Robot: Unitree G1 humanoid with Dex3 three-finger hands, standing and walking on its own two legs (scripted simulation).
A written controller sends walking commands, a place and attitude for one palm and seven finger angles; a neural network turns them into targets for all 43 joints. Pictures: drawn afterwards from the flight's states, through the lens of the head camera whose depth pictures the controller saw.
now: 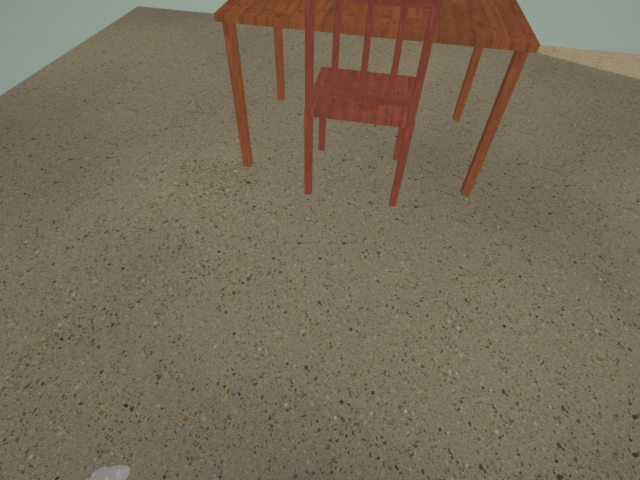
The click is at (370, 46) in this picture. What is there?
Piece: chair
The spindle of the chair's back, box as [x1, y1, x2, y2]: [358, 4, 374, 95]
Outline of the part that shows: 374,4 368,4 358,94 363,95 364,93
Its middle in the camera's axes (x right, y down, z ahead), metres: +0.16 -0.66 +1.36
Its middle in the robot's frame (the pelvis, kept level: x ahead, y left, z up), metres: +1.46 -0.08 -0.08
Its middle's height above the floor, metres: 0.69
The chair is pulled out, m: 0.00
